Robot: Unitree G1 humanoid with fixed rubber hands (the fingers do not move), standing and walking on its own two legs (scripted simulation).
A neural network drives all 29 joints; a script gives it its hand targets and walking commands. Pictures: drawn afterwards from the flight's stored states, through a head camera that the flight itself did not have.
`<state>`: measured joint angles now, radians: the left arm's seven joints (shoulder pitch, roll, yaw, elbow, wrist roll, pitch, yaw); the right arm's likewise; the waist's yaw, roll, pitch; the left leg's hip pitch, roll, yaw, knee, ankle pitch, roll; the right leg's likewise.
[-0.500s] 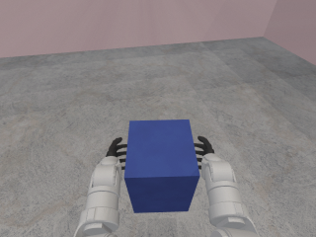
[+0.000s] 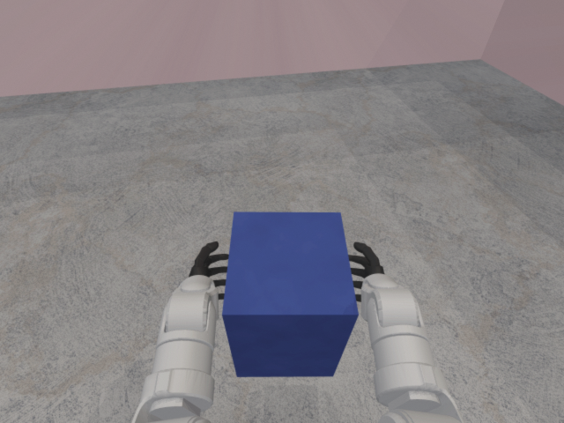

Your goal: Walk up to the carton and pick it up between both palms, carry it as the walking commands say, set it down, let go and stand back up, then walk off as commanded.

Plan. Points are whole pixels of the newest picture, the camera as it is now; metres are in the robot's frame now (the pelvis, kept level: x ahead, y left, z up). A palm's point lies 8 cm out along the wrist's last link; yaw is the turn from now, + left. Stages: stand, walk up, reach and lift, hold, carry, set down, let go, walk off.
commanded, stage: reach and lift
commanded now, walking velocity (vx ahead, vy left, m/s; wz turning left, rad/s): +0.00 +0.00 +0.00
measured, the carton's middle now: (286, 298) +0.32 +0.00 -0.02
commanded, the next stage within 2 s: hold in 0.76 s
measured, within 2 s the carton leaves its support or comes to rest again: neither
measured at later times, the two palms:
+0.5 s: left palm (197, 298) +0.29 +0.13 +0.04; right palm (373, 294) +0.29 -0.13 +0.04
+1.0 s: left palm (198, 298) +0.28 +0.13 +0.04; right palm (375, 295) +0.28 -0.13 +0.04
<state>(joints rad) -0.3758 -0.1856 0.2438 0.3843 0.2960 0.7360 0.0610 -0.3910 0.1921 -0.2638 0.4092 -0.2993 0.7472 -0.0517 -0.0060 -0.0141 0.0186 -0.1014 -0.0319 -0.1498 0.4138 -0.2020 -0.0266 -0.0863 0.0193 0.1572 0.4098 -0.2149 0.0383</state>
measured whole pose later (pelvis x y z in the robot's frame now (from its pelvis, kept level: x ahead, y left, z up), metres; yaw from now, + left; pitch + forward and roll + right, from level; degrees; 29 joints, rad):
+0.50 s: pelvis +0.00 +0.00 +0.00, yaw +0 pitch -8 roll +0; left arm -0.32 -0.17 0.20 0.36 0.28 0.77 0.06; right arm -0.35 0.18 -0.20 0.40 -0.28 0.78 -0.06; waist -0.01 -0.01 0.01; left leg -0.08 -0.03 -0.15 0.41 -0.20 -0.03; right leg -0.06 0.02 0.15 0.40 -0.21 0.04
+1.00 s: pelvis -0.01 +0.00 +0.00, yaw +0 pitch -8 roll +0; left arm -0.35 -0.18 0.23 0.37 0.29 0.77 0.06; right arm -0.38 0.19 -0.24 0.42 -0.31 0.77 -0.05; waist 0.00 -0.01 0.01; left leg -0.11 -0.03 -0.15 0.44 -0.20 -0.03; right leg -0.10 0.02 0.15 0.45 -0.22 0.04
